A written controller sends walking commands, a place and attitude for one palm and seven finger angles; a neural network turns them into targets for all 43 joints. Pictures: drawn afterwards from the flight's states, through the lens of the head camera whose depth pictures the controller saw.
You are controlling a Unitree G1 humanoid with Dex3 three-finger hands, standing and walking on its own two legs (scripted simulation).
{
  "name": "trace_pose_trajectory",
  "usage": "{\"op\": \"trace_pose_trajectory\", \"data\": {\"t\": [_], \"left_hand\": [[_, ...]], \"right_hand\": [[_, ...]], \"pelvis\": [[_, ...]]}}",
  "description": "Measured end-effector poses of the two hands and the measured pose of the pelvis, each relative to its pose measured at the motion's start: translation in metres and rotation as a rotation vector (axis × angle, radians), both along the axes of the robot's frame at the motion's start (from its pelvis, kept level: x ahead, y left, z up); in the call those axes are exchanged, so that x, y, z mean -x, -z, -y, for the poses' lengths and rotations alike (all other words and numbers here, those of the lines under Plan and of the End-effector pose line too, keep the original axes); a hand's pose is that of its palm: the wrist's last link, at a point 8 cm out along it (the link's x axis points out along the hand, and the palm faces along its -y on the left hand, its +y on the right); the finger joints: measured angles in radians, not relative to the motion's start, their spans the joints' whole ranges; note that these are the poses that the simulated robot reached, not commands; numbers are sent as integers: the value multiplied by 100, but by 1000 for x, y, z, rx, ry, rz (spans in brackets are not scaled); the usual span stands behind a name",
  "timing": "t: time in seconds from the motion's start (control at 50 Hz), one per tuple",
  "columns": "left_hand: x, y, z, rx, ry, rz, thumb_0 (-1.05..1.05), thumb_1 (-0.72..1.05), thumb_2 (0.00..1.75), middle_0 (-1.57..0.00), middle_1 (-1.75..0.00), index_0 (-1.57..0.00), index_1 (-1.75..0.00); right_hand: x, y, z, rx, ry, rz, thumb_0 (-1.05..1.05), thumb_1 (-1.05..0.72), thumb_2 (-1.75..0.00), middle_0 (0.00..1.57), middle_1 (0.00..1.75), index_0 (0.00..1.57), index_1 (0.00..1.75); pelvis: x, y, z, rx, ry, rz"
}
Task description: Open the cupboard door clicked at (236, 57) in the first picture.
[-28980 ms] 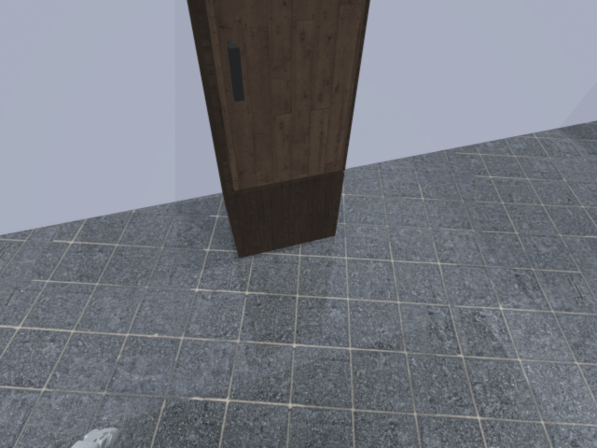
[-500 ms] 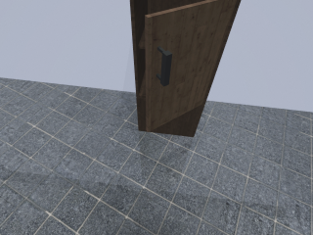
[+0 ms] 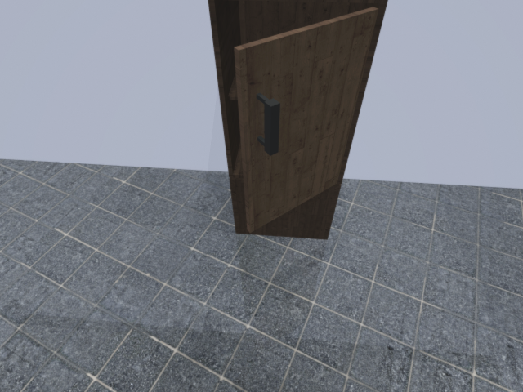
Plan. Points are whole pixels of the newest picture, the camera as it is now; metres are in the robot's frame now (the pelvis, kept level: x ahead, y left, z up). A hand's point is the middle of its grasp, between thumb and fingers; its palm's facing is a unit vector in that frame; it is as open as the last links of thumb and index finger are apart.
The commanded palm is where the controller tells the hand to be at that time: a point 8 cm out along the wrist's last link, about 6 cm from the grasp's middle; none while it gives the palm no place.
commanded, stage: let the arm hang, fingers relaxed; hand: left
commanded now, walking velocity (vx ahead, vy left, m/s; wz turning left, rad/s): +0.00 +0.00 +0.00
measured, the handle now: (266, 124) +0.66 +0.03 +0.05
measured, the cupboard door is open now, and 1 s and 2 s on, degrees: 40 40 40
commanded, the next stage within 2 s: look to check the result in 0.18 s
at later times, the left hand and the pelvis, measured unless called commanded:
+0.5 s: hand out of the picture -0.01 +0.18 -0.17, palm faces +0.05 -0.97 -0.22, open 7.4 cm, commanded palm none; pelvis +0.00 +0.00 +0.00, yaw +0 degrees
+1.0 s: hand out of the picture +0.03 +0.19 -0.17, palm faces +0.03 -0.97 -0.23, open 7.4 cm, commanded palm none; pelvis +0.01 -0.01 +0.00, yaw -1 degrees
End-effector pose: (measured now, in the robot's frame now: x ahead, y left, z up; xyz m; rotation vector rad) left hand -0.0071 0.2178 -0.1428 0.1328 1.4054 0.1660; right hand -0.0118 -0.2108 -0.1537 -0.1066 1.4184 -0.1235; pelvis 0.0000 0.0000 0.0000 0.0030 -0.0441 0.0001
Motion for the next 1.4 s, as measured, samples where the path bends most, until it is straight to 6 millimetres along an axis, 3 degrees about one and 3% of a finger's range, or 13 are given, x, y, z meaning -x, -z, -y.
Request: {"op": "trace_pose_trajectory", "data": {"t": [0.12,0.32,0.62,1.0,1.12,1.22,1.32,1.4], "left_hand": [[-1,3,6,16,-1,1,1,92,90,-20,-30,-20,-30],[5,1,-2,-5,-14,-17,1,91,90,-20,-30,-20,-29],[-3,-3,-12,-32,-11,-11,1,91,90,-20,-30,-20,-29],[-35,-4,-15,-45,15,22,1,91,90,-20,-30,-20,-29],[-44,2,-16,-34,53,-7,1,91,90,-20,-30,-20,-30],[-65,4,-18,-41,101,6,1,91,90,-20,-30,-20,-30],[-95,-5,-8,-72,152,63,1,91,90,-20,-30,-20,-29],[-110,-7,2,-106,195,116,1,91,90,-20,-30,-20,-29]], "right_hand": [[7,-2,0,7,12,-10,1,-91,-90,20,29,20,30],[11,-2,-1,5,16,-30,1,-91,-90,20,29,20,30],[-8,-3,11,24,-4,-5,1,-91,-90,20,29,20,30],[-45,-6,32,68,-10,56,1,-91,-90,20,29,20,30],[-40,-3,30,75,56,65,1,-91,-90,20,29,20,30],[-28,0,35,86,103,67,1,-91,-90,20,29,20,30],[-15,9,51,77,137,58,1,-91,-90,20,29,20,30],[-15,16,70,73,183,59,1,-91,-90,20,29,20,30]], "pelvis": [[0,0,1,0,0,-3],[-1,0,1,2,-4,-6],[-5,-1,3,1,-7,-10],[-13,0,7,2,19,-18],[-13,5,6,0,72,-28],[-11,10,7,-20,122,-36],[-11,12,20,-19,168,-35],[-9,17,33,-28,198,-40]]}}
